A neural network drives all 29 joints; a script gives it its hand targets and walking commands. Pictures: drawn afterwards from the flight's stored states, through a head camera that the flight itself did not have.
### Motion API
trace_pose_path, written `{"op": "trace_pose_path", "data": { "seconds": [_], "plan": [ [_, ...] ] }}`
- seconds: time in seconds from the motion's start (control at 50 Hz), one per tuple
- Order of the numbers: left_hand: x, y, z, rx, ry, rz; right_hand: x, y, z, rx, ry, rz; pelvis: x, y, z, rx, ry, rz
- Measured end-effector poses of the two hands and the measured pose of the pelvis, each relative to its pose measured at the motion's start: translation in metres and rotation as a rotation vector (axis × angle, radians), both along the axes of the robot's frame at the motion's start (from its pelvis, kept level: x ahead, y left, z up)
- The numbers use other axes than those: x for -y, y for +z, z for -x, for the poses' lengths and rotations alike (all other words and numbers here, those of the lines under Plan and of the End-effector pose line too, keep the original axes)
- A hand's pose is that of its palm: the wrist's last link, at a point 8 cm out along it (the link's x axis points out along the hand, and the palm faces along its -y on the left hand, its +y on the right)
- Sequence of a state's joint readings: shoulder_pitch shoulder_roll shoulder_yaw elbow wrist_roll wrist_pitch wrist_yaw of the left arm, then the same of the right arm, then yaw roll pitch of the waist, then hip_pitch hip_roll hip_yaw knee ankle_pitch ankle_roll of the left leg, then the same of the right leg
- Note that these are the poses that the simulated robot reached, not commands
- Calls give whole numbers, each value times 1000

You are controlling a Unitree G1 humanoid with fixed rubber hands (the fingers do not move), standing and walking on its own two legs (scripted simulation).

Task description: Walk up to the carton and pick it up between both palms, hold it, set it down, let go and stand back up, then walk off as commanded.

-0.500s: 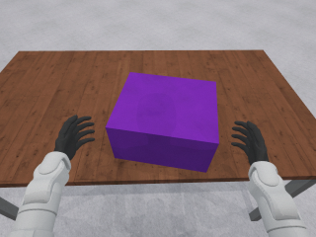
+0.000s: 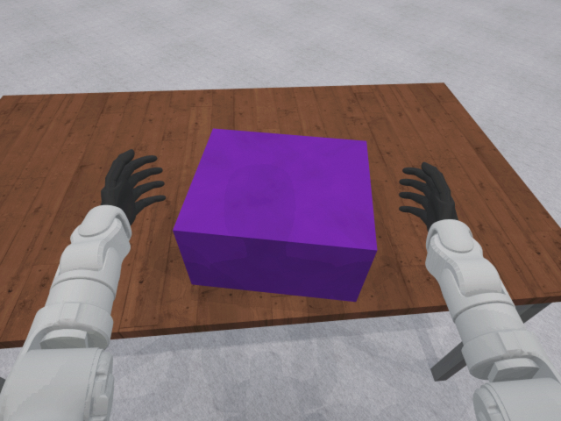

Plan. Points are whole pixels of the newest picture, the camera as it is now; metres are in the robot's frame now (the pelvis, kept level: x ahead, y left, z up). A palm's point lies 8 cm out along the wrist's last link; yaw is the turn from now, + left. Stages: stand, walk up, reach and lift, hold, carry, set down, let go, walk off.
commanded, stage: reach and lift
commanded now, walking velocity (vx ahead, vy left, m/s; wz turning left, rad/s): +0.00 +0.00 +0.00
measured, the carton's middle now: (281, 211) +0.49 -0.01 -0.01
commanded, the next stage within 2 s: none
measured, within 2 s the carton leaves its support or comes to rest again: neither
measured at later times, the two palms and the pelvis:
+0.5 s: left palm (129, 162) +0.48 +0.22 +0.13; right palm (426, 169) +0.44 -0.22 +0.13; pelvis +0.02 +0.01 +0.00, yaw +0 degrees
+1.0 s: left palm (138, 198) +0.48 +0.23 +0.05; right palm (413, 203) +0.44 -0.22 +0.06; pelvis +0.01 +0.02 -0.01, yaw -1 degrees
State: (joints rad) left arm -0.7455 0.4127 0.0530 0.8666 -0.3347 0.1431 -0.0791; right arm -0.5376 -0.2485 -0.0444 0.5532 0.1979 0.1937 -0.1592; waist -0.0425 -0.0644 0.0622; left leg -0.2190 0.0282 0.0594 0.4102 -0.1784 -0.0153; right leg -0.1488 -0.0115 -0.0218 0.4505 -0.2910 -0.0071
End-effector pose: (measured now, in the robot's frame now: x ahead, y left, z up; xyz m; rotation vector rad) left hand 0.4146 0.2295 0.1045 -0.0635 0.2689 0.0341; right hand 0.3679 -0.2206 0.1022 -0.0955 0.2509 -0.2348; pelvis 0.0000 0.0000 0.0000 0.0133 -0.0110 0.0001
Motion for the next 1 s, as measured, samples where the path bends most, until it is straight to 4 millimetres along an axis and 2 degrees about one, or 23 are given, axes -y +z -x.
{"op": "trace_pose_path", "data": {
  "seconds": [0.16,0.4,0.56,0.8,1.0],
  "plan": [
    [0,6,-27,-7,21,22,1,3,-24,-19,-7,13,-4,-1,-4,-64,-1,9],
    [1,16,-56,-25,39,34,0,20,-63,-10,3,12,-8,-3,-12,-161,-4,21],
    [8,21,-73,-22,30,34,1,24,-78,-8,-1,4,-9,-5,-16,-204,-6,26],
    [2,-13,-71,-44,51,25,4,-9,-74,-49,-5,14,-11,-6,-14,-244,-10,34],
    [-4,-56,-68,-85,45,-60,2,-47,-70,-78,6,13,-16,-13,-9,-346,-16,46]
  ]
}}
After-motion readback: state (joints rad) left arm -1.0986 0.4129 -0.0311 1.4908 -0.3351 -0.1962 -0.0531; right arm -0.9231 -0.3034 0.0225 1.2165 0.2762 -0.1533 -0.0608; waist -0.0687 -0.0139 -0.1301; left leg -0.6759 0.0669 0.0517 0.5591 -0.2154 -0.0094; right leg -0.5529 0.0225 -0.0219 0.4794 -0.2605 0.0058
